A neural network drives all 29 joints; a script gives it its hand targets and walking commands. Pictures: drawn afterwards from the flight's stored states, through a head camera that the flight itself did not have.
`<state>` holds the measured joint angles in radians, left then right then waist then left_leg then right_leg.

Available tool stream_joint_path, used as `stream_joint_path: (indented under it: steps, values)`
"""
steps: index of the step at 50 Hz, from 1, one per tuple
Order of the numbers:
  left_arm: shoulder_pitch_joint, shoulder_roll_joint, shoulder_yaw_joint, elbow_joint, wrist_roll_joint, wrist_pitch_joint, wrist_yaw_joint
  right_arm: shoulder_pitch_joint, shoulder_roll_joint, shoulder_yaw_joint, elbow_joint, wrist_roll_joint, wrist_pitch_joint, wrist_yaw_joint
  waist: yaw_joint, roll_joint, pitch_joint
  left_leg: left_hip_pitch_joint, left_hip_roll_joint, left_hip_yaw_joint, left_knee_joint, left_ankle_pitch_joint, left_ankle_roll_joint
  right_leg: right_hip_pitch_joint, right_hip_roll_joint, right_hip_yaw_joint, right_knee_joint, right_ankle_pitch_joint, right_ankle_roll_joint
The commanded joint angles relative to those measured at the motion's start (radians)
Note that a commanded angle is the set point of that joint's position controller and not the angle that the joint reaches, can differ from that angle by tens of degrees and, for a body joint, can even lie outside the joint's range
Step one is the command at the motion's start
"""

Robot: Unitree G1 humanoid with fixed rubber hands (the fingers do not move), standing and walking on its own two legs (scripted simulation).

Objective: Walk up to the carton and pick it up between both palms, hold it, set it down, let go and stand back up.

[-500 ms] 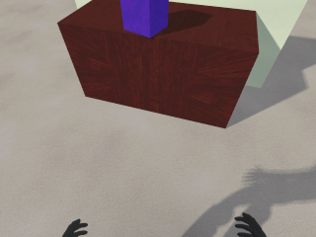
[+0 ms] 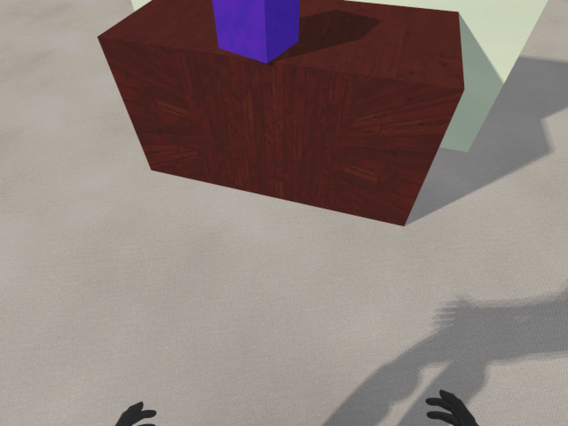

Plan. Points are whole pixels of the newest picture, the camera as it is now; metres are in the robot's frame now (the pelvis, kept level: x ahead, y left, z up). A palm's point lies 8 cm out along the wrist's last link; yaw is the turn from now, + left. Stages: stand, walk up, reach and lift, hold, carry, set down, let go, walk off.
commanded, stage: stand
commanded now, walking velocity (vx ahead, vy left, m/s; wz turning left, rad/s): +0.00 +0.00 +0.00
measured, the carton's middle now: (257, 6) +1.31 +0.08 +0.04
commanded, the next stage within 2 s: walk up in 0.26 s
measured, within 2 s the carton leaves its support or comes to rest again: neither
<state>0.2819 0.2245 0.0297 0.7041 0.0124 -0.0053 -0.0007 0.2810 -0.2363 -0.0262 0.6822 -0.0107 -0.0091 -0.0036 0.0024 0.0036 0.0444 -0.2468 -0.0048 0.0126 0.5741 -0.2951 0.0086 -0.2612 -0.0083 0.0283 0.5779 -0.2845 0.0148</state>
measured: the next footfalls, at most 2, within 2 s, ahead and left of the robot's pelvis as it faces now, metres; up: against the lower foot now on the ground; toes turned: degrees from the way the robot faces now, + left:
right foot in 0.74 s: +0.14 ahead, -0.18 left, +0.00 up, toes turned -9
left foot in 1.22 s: +0.44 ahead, +0.15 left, +0.00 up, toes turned -6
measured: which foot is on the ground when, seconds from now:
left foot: down 0.00-0.76, up 0.78-1.00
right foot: down 0.00-0.54, up 0.56-0.72, down 0.74-1.00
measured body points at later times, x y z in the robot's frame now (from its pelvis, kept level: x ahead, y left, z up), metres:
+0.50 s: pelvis +0.01 +0.00 +0.00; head +0.01 +0.00 +0.45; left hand +0.11 +0.25 -0.11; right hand +0.11 -0.25 -0.11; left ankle +0.01 +0.11 -0.73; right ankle +0.02 -0.13 -0.73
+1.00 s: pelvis +0.13 -0.04 -0.01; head +0.11 -0.08 +0.44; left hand +0.18 +0.24 -0.10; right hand +0.19 -0.32 -0.14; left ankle +0.21 +0.08 -0.66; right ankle +0.10 -0.17 -0.73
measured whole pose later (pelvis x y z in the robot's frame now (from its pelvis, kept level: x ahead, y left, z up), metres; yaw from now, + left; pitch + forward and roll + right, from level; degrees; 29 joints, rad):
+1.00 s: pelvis +0.13 -0.04 -0.01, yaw -10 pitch -5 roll -2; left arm 0.50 0.22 0.05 0.70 0.06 -0.06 0.03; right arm 0.32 -0.34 -0.06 0.69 -0.06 0.04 0.06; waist 0.04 0.14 0.04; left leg -0.56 0.08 0.02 1.16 -0.35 -0.03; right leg -0.20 0.01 0.00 0.64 -0.37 -0.01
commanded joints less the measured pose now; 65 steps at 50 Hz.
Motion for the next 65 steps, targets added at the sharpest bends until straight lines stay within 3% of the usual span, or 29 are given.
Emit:
stream_joint_path:
  steps: [1, 8, 12, 19, 22, 23, 24, 25, 26, 28, 31, 34, 36, 37, 38, 39, 40, 42, 45, 49, 55, 57, 59, 60, 61, 62, 63, 64, 65]
  values:
    - [-0.002, 0.134, 0.039, -0.076, 0.0, -0.022, 0.006, -0.003, -0.128, -0.032, -0.086, 0.001, -0.018, -0.004, -0.003, -0.013, -0.056, 0.014, 0.088, -0.109, -0.12, 0.095, 0.027, -0.013, -0.077, 0.099, -0.125, 0.096, -0.048]
    - [0.001, 0.142, 0.035, -0.068, -0.005, -0.021, 0.009, 0.017, -0.129, -0.033, -0.064, 0.003, -0.015, -0.005, -0.012, -0.029, -0.032, 0.006, 0.083, -0.102, -0.118, 0.102, 0.02, -0.015, -0.071, 0.093, -0.127, 0.117, -0.041]
    - [0.0, 0.128, 0.032, -0.078, 0.0, -0.017, 0.007, 0.004, -0.123, -0.027, -0.062, -0.001, -0.016, -0.007, 0.0, 0.032, -0.009, -0.012, 0.094, -0.113, -0.14, 0.127, 0.029, 0.016, -0.069, 0.093, -0.106, 0.132, -0.048]
    - [0.006, 0.136, 0.031, -0.064, -0.001, -0.019, 0.011, 0.01, -0.128, -0.026, -0.055, 0.002, -0.015, -0.007, 0.002, -0.048, -0.032, 0.035, 0.089, -0.116, -0.126, 0.119, 0.033, -0.005, -0.07, 0.096, -0.133, 0.117, -0.045]
    - [0.001, 0.14, 0.029, -0.06, -0.006, -0.016, 0.008, 0.005, -0.14, -0.031, -0.056, 0.002, -0.014, -0.006, -0.007, 0.021, -0.031, 0.008, 0.086, -0.107, -0.144, 0.073, 0.03, 0.005, -0.067, 0.102, -0.127, 0.093, -0.044]
    - [0.131, 0.152, 0.055, -0.065, 0.019, -0.024, -0.005, 0.066, -0.177, -0.071, -0.072, -0.055, -0.021, 0.016, -0.001, 0.035, -0.117, 0.103, 0.093, -0.108, -0.095, -0.442, 0.072, -0.074, -0.055, 0.168, -0.078, -0.421, -0.093]
    - [0.095, 0.168, 0.062, -0.07, 0.025, -0.023, -0.013, 0.091, -0.191, -0.086, -0.067, -0.063, -0.021, 0.023, -0.042, 0.053, -0.003, 0.117, 0.131, -0.174, -0.149, -0.601, 0.103, -0.271, -0.051, 0.177, -0.04, -0.536, -0.093]
    - [0.026, 0.149, 0.061, -0.103, 0.023, -0.02, -0.021, 0.165, -0.197, -0.091, -0.049, -0.057, -0.022, 0.025, -0.098, 0.069, 0.065, 0.193, 0.199, -0.282, -0.272, -0.698, 0.159, -0.446, 0.001, 0.083, 0.075, -0.47, -0.059]
    - [-0.017, 0.111, 0.055, -0.138, 0.033, -0.022, -0.025, 0.198, -0.242, -0.103, -0.017, -0.055, -0.027, 0.022, -0.128, 0.168, 0.091, 0.172, 0.361, -0.455, -0.404, -0.739, 0.239, -0.492, 0.031, -0.045, 0.301, -0.276, -0.023]
    - [-0.033, 0.122, 0.057, -0.178, 0.038, -0.038, -0.024, 0.153, -0.25, -0.094, -0.003, -0.065, -0.048, 0.008, -0.122, 0.114, 0.209, 0.188, 0.467, -0.522, -0.42, -0.511, 0.313, -0.616, -0.063, 0.044, 0.374, -0.225, -0.019]
    - [0.023, 0.116, 0.065, -0.175, 0.012, -0.058, -0.033, 0.069, -0.214, -0.076, 0.0, -0.066, -0.057, 0.007, -0.07, 0.091, 0.083, 0.162, 0.367, -0.278, -0.34, -0.284, 0.246, -0.409, -0.093, 0.066, 0.232, -0.202, -0.031]
    - [0.24, 0.106, 0.1, -0.126, 0.012, -0.059, -0.035, -0.125, -0.221, -0.075, -0.019, -0.042, -0.034, 0.023, 0.078, 0.153, 0.048, -0.27, 0.251, -0.049, -0.23, -0.453, 0.149, 0.132, -0.034, -0.031, 0.096, 0.013, -0.056]
    - [0.465, 0.162, 0.129, -0.047, 0.013, -0.057, -0.014, -0.091, -0.135, -0.048, -0.026, -0.052, -0.013, 0.03, 0.165, -0.075, -0.018, -0.436, 0.132, 0.112, 0.139, -0.509, 0.085, 0.409, 0.032, -0.069, 0.065, -0.008, -0.055]
    - [0.533, 0.243, 0.141, -0.04, 0.046, -0.056, 0.006, -0.047, -0.07, -0.022, -0.051, -0.054, -0.01, 0.04, 0.182, -0.303, -0.052, -0.498, 0.047, 0.178, 0.47, -0.435, 0.041, 0.398, -0.115, 0.243, -0.076, -0.279, -0.096]
    - [0.46, 0.284, 0.13, -0.088, 0.064, -0.051, 0.023, -0.009, -0.096, -0.026, -0.092, -0.044, 0.005, 0.046, 0.129, -0.284, 0.004, -0.543, 0.007, 0.046, 0.643, -0.349, 0.002, 0.21, -0.341, 0.786, -0.408, -0.731, -0.161]
    - [0.34, 0.313, 0.136, -0.104, 0.049, -0.039, 0.04, 0.044, -0.186, -0.054, -0.078, -0.048, 0.03, 0.048, 0.067, -0.148, 0.082, -0.507, 0.05, -0.04, 0.698, -0.333, 0.0, 0.081, -0.396, 0.895, -0.497, -0.994, -0.221]
    - [0.273, 0.325, 0.132, -0.124, 0.04, -0.038, 0.05, 0.039, -0.202, -0.059, -0.081, -0.048, 0.042, 0.052, 0.046, -0.162, 0.157, -0.531, 0.074, -0.048, 0.728, -0.289, -0.002, 0.012, -0.4, 0.897, -0.521, -1.017, -0.264]
    - [0.207, 0.273, 0.11, -0.127, 0.046, -0.053, 0.053, 0.005, -0.213, -0.058, -0.074, -0.056, 0.036, 0.047, 0.046, -0.112, 0.216, -0.57, 0.121, -0.074, 0.722, -0.182, -0.027, 0.018, -0.361, 0.707, -0.428, -0.721, -0.283]
    - [0.163, 0.233, 0.089, -0.114, 0.052, -0.075, 0.045, 0.069, -0.192, -0.055, -0.053, -0.051, 0.027, 0.062, 0.008, -0.116, 0.173, -0.461, 0.142, -0.1, 0.64, -0.059, -0.042, -0.06, -0.284, 0.467, -0.387, -0.465, -0.237]
    - [0.114, 0.251, 0.083, -0.096, 0.048, -0.088, 0.039, 0.042, -0.17, -0.055, -0.087, -0.044, 0.036, 0.079, -0.001, -0.195, 0.169, -0.431, 0.169, -0.099, 0.512, 0.024, -0.048, -0.096, -0.262, 0.354, -0.38, -0.399, -0.261]
    - [0.165, 0.259, 0.079, -0.088, 0.043, -0.093, 0.026, -0.072, -0.133, -0.052, -0.144, -0.034, 0.002, 0.088, 0.05, -0.157, 0.158, -0.316, 0.145, -0.023, 0.21, 0.097, -0.028, -0.061, -0.217, 0.203, -0.295, -0.216, -0.236]
    - [0.172, 0.257, 0.081, -0.087, 0.044, -0.087, 0.021, -0.028, -0.127, -0.055, -0.137, -0.034, -0.016, 0.082, 0.033, -0.142, 0.096, -0.18, 0.108, 0.044, 0.111, 0.099, -0.01, -0.033, -0.214, 0.153, -0.198, 0.025, -0.219]
    - [0.164, 0.243, 0.072, -0.1, 0.048, -0.069, 0.016, 0.128, -0.144, -0.069, -0.102, -0.039, -0.034, 0.061, -0.042, -0.089, 0.035, 0.066, 0.052, 0.095, 0.042, 0.105, 0.013, -0.094, -0.184, 0.102, 0.016, 0.132, -0.176]
    - [0.223, 0.188, 0.051, -0.097, 0.052, -0.061, 0.012, 0.249, -0.191, -0.086, -0.066, -0.044, -0.044, 0.046, -0.082, 0.054, -0.051, 0.229, 0.03, 0.063, 0.046, 0.06, 0.029, -0.146, -0.111, 0.034, 0.263, 0.132, -0.145]
    - [0.301, 0.104, 0.028, -0.107, 0.058, -0.056, 0.006, 0.334, -0.264, -0.098, -0.053, -0.049, -0.053, 0.034, -0.097, 0.255, -0.15, 0.357, 0.187, -0.17, 0.016, -0.114, 0.068, -0.25, -0.025, -0.029, 0.55, -0.043, -0.098]
    - [0.333, 0.076, 0.014, -0.155, 0.026, -0.048, 0.007, 0.302, -0.369, -0.118, -0.088, -0.047, -0.048, 0.025, -0.076, 0.433, -0.155, 0.387, 0.4, -0.666, -0.233, -0.284, 0.193, -0.45, 0.081, -0.02, 0.733, -0.337, -0.054]
    - [0.242, 0.159, 0.034, -0.169, 0.027, -0.03, 0.018, 0.252, -0.379, -0.119, -0.094, -0.02, -0.035, 0.015, -0.093, 0.304, -0.12, 0.274, 0.472, -0.85, -0.395, -0.545, 0.268, -0.46, 0.016, 0.059, 0.817, -0.291, -0.053]
    - [0.177, 0.198, 0.044, -0.18, 0.038, -0.018, 0.02, 0.207, -0.337, -0.106, -0.098, -0.014, -0.03, 0.012, -0.093, 0.192, -0.07, 0.205, 0.471, -0.843, -0.436, -0.669, 0.267, -0.474, -0.015, 0.08, 0.853, -0.245, -0.047]
    - [0.137, 0.2, 0.045, -0.18, 0.024, -0.018, 0.015, 0.177, -0.311, -0.092, -0.093, -0.022, -0.026, 0.006, -0.086, 0.149, -0.017, 0.165, 0.416, -0.666, -0.382, -0.546, 0.235, -0.479, -0.038, 0.088, 0.864, -0.178, -0.045]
